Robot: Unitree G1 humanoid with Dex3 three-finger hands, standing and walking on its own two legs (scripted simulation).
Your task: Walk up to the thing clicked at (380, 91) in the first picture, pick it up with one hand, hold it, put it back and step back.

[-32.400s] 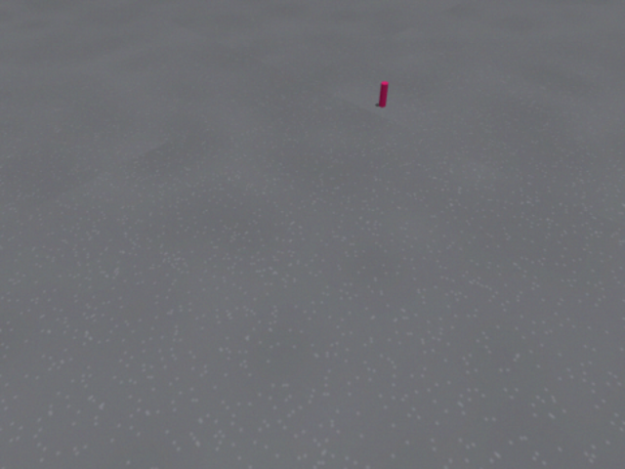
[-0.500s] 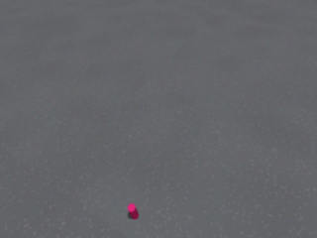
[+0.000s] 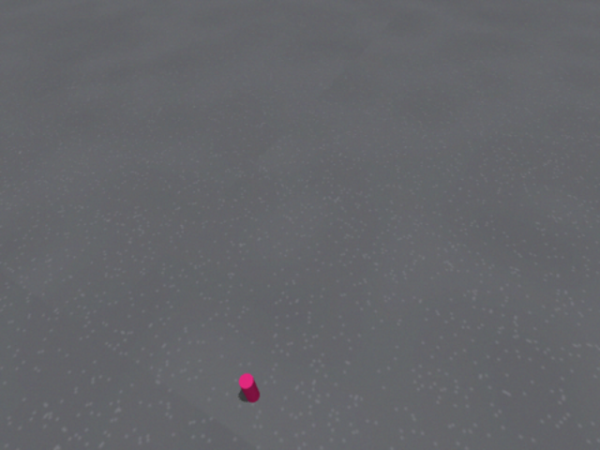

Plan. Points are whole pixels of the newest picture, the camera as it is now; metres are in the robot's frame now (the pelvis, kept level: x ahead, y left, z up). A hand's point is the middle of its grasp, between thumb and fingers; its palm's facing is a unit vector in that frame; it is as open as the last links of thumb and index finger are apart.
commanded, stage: step back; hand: left
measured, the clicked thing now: (249, 388) +0.40 +0.21 -0.70
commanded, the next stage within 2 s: none
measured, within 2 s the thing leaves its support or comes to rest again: neither
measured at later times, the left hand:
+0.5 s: hand out of the picture +0.04 +0.30 -0.18, palm faces -0.06 -0.93 -0.36, open 7.4 cm
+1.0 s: hand out of the picture -0.12 +0.27 -0.14, palm faces +0.01 -0.90 -0.44, open 7.4 cm
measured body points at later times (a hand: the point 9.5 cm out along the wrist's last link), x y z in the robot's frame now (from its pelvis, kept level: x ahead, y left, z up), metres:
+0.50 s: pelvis -0.09 +0.04 -0.02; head -0.02 +0.06 +0.43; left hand +0.04 +0.35 -0.15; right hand -0.01 -0.28 -0.13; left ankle +0.00 +0.13 -0.74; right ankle -0.15 -0.12 -0.67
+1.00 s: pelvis -0.23 +0.00 -0.02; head -0.16 -0.02 +0.43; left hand -0.12 +0.32 -0.11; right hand -0.17 -0.32 -0.15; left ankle -0.26 +0.14 -0.70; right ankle -0.19 -0.10 -0.74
